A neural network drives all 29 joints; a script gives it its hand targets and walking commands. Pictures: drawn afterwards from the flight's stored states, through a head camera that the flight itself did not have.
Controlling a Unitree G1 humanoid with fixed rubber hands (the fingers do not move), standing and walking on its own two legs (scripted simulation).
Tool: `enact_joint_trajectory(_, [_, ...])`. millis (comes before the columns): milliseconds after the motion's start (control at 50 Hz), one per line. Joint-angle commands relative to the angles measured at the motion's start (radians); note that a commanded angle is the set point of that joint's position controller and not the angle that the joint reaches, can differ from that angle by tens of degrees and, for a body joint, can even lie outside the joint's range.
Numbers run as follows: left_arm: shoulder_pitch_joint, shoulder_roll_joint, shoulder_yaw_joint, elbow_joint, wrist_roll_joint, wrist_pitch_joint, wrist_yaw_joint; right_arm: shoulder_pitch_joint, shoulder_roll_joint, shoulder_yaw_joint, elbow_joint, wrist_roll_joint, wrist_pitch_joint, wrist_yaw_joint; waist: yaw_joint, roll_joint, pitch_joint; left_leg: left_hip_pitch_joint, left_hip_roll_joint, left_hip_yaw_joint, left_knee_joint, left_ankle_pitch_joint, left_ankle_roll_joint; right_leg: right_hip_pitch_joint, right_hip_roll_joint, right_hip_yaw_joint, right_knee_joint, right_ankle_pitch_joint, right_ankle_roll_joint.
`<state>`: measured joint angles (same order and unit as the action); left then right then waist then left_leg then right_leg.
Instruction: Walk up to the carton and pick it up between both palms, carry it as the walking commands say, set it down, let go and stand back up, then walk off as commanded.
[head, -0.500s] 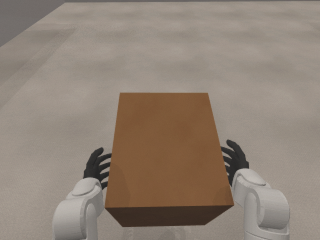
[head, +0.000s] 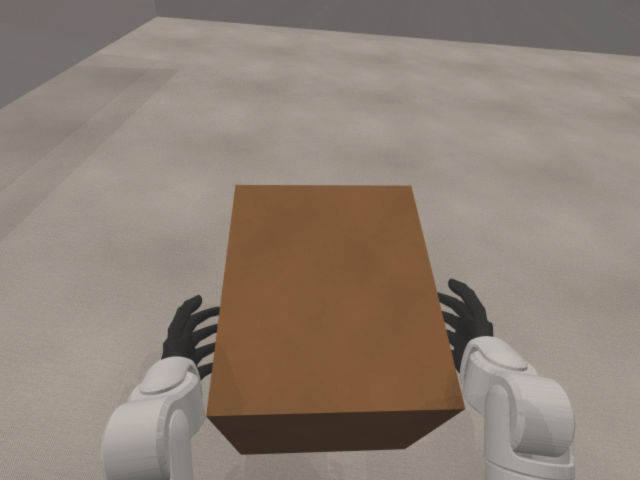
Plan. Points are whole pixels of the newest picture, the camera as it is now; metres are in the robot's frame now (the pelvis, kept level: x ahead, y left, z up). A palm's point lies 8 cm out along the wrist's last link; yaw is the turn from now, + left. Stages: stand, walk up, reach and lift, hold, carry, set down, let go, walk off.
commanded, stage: carry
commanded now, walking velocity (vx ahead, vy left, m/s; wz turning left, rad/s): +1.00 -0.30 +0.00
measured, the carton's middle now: (324, 323) +0.32 +0.02 +0.05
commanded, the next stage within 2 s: none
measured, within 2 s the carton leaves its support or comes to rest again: neither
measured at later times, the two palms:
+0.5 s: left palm (112, 396) +0.20 +0.23 +0.10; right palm (420, 358) +0.24 -0.08 +0.12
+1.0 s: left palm (272, 234) +0.44 +0.09 +0.11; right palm (467, 230) +0.49 -0.22 +0.09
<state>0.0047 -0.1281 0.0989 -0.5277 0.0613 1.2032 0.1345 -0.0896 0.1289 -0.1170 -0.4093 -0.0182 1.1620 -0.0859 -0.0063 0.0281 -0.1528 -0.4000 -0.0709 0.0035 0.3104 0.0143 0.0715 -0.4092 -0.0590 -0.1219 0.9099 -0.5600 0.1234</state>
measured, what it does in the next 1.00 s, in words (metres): walks ahead: right foot, then left foot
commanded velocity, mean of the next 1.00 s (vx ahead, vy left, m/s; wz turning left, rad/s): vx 1.00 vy -0.30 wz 0.00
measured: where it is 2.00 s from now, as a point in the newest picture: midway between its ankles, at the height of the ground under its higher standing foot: (367, 315)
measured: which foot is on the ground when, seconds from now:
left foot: down 0.00-0.04, up 0.06-0.24, down 0.26-0.78, up 0.80-1.00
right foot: up 0.00-0.06, down 0.08-0.26, up 0.28-0.76, down 0.78-1.00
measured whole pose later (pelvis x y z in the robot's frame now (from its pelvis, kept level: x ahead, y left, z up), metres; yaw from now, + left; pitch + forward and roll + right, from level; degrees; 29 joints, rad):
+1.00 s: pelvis +0.23 -0.09 +0.00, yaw +8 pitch +1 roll +3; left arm 0.00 -0.13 0.08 -0.52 0.04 1.20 0.13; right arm -0.04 0.13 -0.13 -0.50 -0.02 1.19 -0.10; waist 0.01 0.02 -0.06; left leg -0.59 0.06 0.00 1.14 -0.27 -0.05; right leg -0.12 -0.08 -0.28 0.45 -0.35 -0.05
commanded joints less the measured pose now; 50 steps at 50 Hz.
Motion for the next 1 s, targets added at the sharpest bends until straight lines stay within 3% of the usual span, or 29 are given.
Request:
enact_joint_trajectory(0, [-0.446, -0.686, -0.660, -0.052, -0.271, 0.004, -0.097, -0.314, 0.726, 0.594, -0.080, 0.221, 0.026, 0.096, 0.108, 0.307, -0.055, -0.013, -0.014, 0.103, -0.241, -0.252, -0.773, 0.544, 0.163, -0.415, -0.740, 0.014, -0.138])
enact_joint_trajectory(20, [-0.457, -0.686, -0.635, -0.030, -0.275, 0.007, -0.092, -0.198, 0.747, 0.600, 0.004, 0.213, 0.038, 0.090, 0.096, -0.145, -0.120, 0.178, -0.129, 0.168, 0.506, -0.264, -0.636, 0.422, 0.003, -0.242, -0.879, 0.202, -0.220])
enact_joint_trajectory(40, [-0.466, -0.693, -0.635, -0.050, -0.281, -0.005, -0.101, -0.288, 0.760, 0.647, -0.060, 0.267, 0.026, 0.098, 0.038, -0.377, -0.163, 0.124, 0.058, -0.047, 0.891, -0.439, -0.330, 0.307, -0.266, 0.146, -0.738, 0.187, -0.239])
enact_joint_trajectory(60, [-0.486, -0.758, -0.645, -0.010, -0.300, 0.004, -0.102, -0.355, 0.749, 0.617, -0.099, 0.265, 0.021, 0.099, -0.004, -0.321, -0.058, -0.051, 0.158, -0.142, 1.004, -0.515, -0.180, 0.151, -0.397, 0.276, -0.792, -0.079, -0.260])
enact_joint_trajectory(80, [-0.469, -0.721, -0.684, -0.012, -0.294, -0.001, -0.107, -0.368, 0.703, 0.600, -0.102, 0.240, 0.010, 0.097, -0.020, -0.206, 0.076, -0.166, 0.181, -0.170, 1.007, -0.510, -0.110, 0.032, -0.441, 0.266, -0.832, -0.231, -0.203])
enact_joint_trajectory(100, [-0.614, -0.806, -0.778, -0.148, -0.360, -0.020, -0.123, -0.369, 0.747, 0.560, -0.070, 0.215, 0.000, 0.094, -0.031, -0.212, 0.106, -0.148, 0.130, -0.074, 0.871, -0.414, -0.111, 0.039, -0.379, 0.023, -0.787, -0.209, -0.114])
enact_joint_trajectory(120, [-0.558, -0.746, -0.708, -0.073, -0.314, 0.002, -0.129, -0.379, 0.709, 0.593, -0.049, 0.213, 0.028, 0.089, -0.026, -0.245, 0.146, -0.076, 0.156, 0.069, 0.684, -0.373, -0.102, 0.016, -0.314, -0.041, -0.831, -0.159, -0.102])
enact_joint_trajectory(160, [-0.594, -0.716, -0.665, -0.058, -0.297, 0.013, -0.125, -0.434, 0.711, 0.622, -0.054, 0.246, 0.051, 0.103, -0.013, -0.228, 0.048, 0.075, 0.177, 0.122, 0.451, -0.412, -0.089, 0.074, -0.225, -0.084, -0.715, -0.082, -0.155])
enact_joint_trajectory(200, [-0.581, -0.757, -0.699, -0.120, -0.305, 0.005, -0.113, -0.447, 0.686, 0.619, -0.129, 0.278, 0.031, 0.100, -0.020, 0.026, -0.139, 0.259, 0.064, 0.217, 0.167, -0.542, -0.073, 0.094, -0.161, -0.130, -0.461, -0.080, -0.184])
enact_joint_trajectory(220, [-0.520, -0.730, -0.694, -0.079, -0.291, 0.016, -0.109, -0.368, 0.675, 0.609, -0.098, 0.269, 0.036, 0.102, -0.023, 0.095, -0.098, 0.301, 0.075, 0.121, 0.067, -0.637, -0.043, 0.019, -0.126, -0.163, -0.306, -0.019, -0.149])
enact_joint_trajectory(240, [-0.547, -0.731, -0.709, -0.125, -0.293, 0.008, -0.105, -0.345, 0.687, 0.608, -0.106, 0.281, 0.033, 0.113, -0.035, 0.352, -0.073, 0.367, 0.310, -0.305, -0.067, -0.823, 0.047, -0.209, -0.070, -0.136, -0.012, 0.044, -0.105])
enact_joint_trajectory(260, [-0.599, -0.756, -0.726, -0.173, -0.332, -0.013, -0.112, -0.305, 0.728, 0.596, -0.052, 0.271, 0.028, 0.116, -0.010, 0.368, -0.079, 0.391, 0.441, -0.589, -0.178, -0.876, 0.112, -0.313, -0.063, 0.049, 0.171, 0.140, -0.089])
enact_joint_trajectory(300, [-0.575, -0.775, -0.718, -0.123, -0.329, -0.015, -0.120, -0.367, 0.709, 0.608, -0.137, 0.274, 0.014, 0.109, -0.004, 0.200, -0.037, 0.276, 0.506, -0.541, -0.197, -0.830, 0.085, -0.376, -0.122, 0.168, 0.235, 0.162, -0.081])
enact_joint_trajectory(340, [-0.624, -0.807, -0.717, -0.109, -0.347, -0.024, -0.133, -0.462, 0.759, 0.643, -0.182, 0.299, 0.000, 0.110, -0.019, 0.079, -0.068, 0.311, 0.454, -0.446, -0.192, -0.619, 0.049, -0.329, -0.075, 0.116, 0.168, 0.193, -0.076])
enact_joint_trajectory(380, [-0.596, -0.831, -0.732, -0.058, -0.352, -0.023, -0.133, -0.309, 0.768, 0.611, -0.059, 0.265, 0.012, 0.119, -0.024, 0.126, -0.123, 0.365, 0.413, -0.364, -0.156, -0.482, 0.024, -0.319, -0.061, 0.110, 0.114, 0.250, -0.080])
enact_joint_trajectory(400, [-0.602, -0.862, -0.747, -0.075, -0.364, -0.031, -0.139, -0.346, 0.804, 0.631, -0.127, 0.279, -0.002, 0.121, -0.031, 0.068, -0.109, 0.389, 0.394, -0.314, -0.180, -0.420, 0.006, -0.286, -0.043, 0.082, 0.028, 0.264, -0.075])
enact_joint_trajectory(440, [-0.537, -0.839, -0.731, 0.021, -0.323, -0.009, -0.133, -0.284, 0.722, 0.589, -0.068, 0.229, 0.004, 0.115, -0.030, 0.198, -0.025, 0.401, 0.386, -0.316, -0.233, -0.452, -0.014, -0.350, -0.058, 0.082, 0.004, 0.360, -0.071])
enact_joint_trajectory(480, [-0.542, -0.817, -0.749, -0.034, -0.315, -0.019, -0.116, -0.213, 0.710, 0.569, -0.053, 0.217, 0.001, 0.117, -0.035, 0.190, 0.013, 0.497, 0.371, -0.302, -0.256, -0.394, -0.037, -0.404, -0.051, 0.065, 0.007, 0.433, -0.060])
enact_joint_trajectory(500, [-0.569, -0.780, -0.743, -0.061, -0.307, -0.016, -0.124, -0.287, 0.725, 0.598, -0.083, 0.245, 0.003, 0.123, -0.037, 0.133, -0.010, 0.505, 0.403, -0.296, -0.241, -0.372, -0.016, -0.394, -0.055, 0.083, -0.036, 0.408, -0.068])
enact_joint_trajectory(640, [-0.575, -0.785, -0.733, -0.061, -0.325, -0.011, -0.119, -0.309, 0.730, 0.619, -0.122, 0.254, 0.007, 0.105, -0.036, 0.229, -0.049, 0.486, 0.397, -0.147, -0.218, -0.250, -0.002, -0.190, -0.046, -0.001, -0.336, 0.347, -0.088])
enact_joint_trajectory(680, [-0.562, -0.791, -0.727, -0.085, -0.327, -0.016, -0.113, -0.368, 0.749, 0.652, -0.182, 0.271, -0.002, 0.103, -0.018, 0.282, -0.124, 0.476, 0.352, -0.030, -0.074, 0.152, -0.047, 0.017, 0.006, -0.066, -0.453, 0.299, -0.102])
enact_joint_trajectory(720, [-0.467, -0.725, -0.688, -0.087, -0.322, -0.011, -0.107, -0.261, 0.719, 0.648, -0.154, 0.248, 0.013, 0.088, 0.004, 0.194, -0.310, 0.483, 0.264, 0.106, 0.296, 0.491, -0.081, 0.355, 0.089, -0.206, -0.633, 0.264, -0.115])
enact_joint_trajectory(740, [-0.470, -0.786, -0.685, -0.090, -0.328, -0.026, -0.116, -0.383, 0.747, 0.685, -0.233, 0.275, -0.007, 0.079, 0.037, -0.011, -0.380, 0.167, 0.219, 0.115, 0.591, 0.315, -0.092, 0.674, -0.030, -0.058, -0.615, 0.179, -0.139])
enact_joint_trajectory(760, [-0.442, -0.766, -0.664, -0.040, -0.314, -0.021, -0.120, -0.370, 0.727, 0.691, -0.252, 0.261, 0.000, 0.080, 0.026, -0.352, -0.294, -0.265, 0.085, 0.144, 0.814, -0.357, -0.099, 0.803, -0.268, 0.280, -0.654, 0.085, -0.197])
enact_joint_trajectory(780, [-0.459, -0.791, -0.663, -0.088, -0.328, -0.037, -0.126, -0.412, 0.751, 0.725, -0.238, 0.287, 0.000, 0.093, 0.021, -0.394, -0.212, -0.372, 0.088, 0.019, 0.968, -0.451, -0.060, 0.705, -0.331, 0.411, -0.727, 0.187, -0.221])
enact_joint_trajectory(820, [-0.482, -0.822, -0.696, -0.157, -0.352, -0.048, -0.127, -0.401, 0.770, 0.726, -0.274, 0.287, 0.012, 0.098, 0.017, -0.219, -0.157, -0.393, 0.185, -0.113, 1.046, -0.303, -0.075, 0.557, -0.324, 0.353, -0.733, 0.095, -0.196])
enact_joint_trajectory(880, [-0.495, -0.857, -0.680, -0.174, -0.403, -0.057, -0.160, -0.424, 0.859, 0.746, -0.290, 0.293, -0.007, 0.087, 0.017, -0.136, -0.170, -0.355, 0.179, -0.031, 0.921, -0.193, -0.082, 0.552, -0.240, 0.094, -0.707, 0.251, -0.159])
enact_joint_trajectory(940, [-0.435, -0.790, -0.649, -0.131, -0.373, -0.033, -0.155, -0.336, 0.807, 0.727, -0.180, 0.251, 0.029, 0.082, 0.020, -0.228, -0.024, -0.342, 0.178, 0.039, 0.793, -0.194, -0.109, 0.427, -0.256, 0.088, -0.790, 0.158, -0.216])
enact_joint_trajectory(980, [-0.457, -0.752, -0.655, -0.135, -0.355, -0.019, -0.152, -0.350, 0.752, 0.692, -0.181, 0.232, 0.034, 0.080, 0.024, -0.152, 0.059, -0.376, 0.159, 0.079, 0.757, -0.187, -0.116, 0.415, -0.247, 0.062, -0.821, 0.215, -0.239])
